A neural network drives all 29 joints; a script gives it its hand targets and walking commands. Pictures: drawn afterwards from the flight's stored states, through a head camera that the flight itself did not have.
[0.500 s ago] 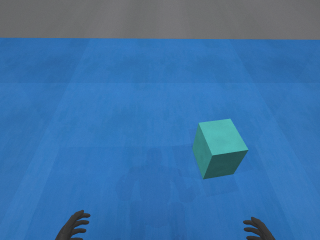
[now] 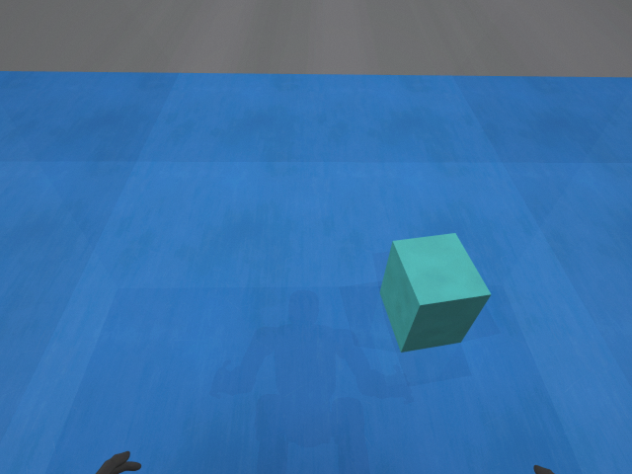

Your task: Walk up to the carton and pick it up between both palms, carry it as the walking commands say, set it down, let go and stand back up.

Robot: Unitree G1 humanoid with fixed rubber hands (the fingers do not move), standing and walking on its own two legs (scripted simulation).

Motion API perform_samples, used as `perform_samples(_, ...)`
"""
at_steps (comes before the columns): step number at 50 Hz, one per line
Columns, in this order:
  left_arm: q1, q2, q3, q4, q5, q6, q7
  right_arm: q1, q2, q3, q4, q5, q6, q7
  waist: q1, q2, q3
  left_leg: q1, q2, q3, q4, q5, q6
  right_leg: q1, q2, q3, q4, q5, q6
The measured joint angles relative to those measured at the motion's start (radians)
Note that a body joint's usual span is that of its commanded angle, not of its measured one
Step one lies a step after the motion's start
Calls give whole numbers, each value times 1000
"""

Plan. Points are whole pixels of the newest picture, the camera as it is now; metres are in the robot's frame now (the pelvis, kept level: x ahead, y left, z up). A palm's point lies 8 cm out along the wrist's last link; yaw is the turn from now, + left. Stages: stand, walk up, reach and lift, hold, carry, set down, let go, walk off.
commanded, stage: stand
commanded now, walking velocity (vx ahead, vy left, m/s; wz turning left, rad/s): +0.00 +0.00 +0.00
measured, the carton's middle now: (427, 293) +0.82 -0.35 -0.60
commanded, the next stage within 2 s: walk up in 0.80 s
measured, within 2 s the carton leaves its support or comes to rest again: neither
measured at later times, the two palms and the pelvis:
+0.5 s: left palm out of the picture +0.11 +0.30 -0.08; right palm out of the picture +0.11 -0.30 -0.08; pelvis +0.00 +0.00 +0.02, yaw -1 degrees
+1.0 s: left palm out of the picture +0.09 +0.30 -0.08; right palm out of the picture +0.08 -0.30 -0.08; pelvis +0.00 +0.00 +0.03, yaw -1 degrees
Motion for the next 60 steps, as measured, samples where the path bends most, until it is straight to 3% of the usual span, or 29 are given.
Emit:
perform_samples(27, -77, 7, -19, 186, -12, 9, -3, -73, 3, 25, 178, 11, 3, -4, -2, 1, 7, 156, 1, 10, -265, 135, -2, 154, 1, 7, -268, 140, 7)
perform_samples(49, -80, 11, -20, 249, -7, 16, -3, -65, -1, 26, 238, 12, 7, -6, -3, 1, 10, 195, 0, 12, -341, 178, -3, 190, 0, 8, -340, 181, 8)
perform_samples(51, -61, 13, -8, 227, -4, 23, -19, -59, -3, 16, 225, 6, -2, 1, 6, -4, 4, 187, 0, 28, -323, 144, 7, 162, 2, 23, -293, 130, -6)
perform_samples(53, -28, 24, 10, 194, 4, 34, -47, -38, -13, -6, 184, -5, -23, 6, 12, -8, -6, 184, 5, 60, -314, 126, 22, 84, 5, 37, -133, 33, -21)
perform_samples(56, 9, 50, 38, 149, 15, 35, -71, 3, -33, -38, 130, -13, -45, 3, 2, -13, -6, 193, 23, 91, -319, 136, 21, -40, -14, 26, 90, 7, -15)
perform_samples(60, 50, 77, 68, 110, 9, 29, -103, 55, -80, -62, 89, -25, -48, 15, -8, -1, -5, 234, 65, 121, -324, 106, -3, -75, -62, 6, 33, 2, -8)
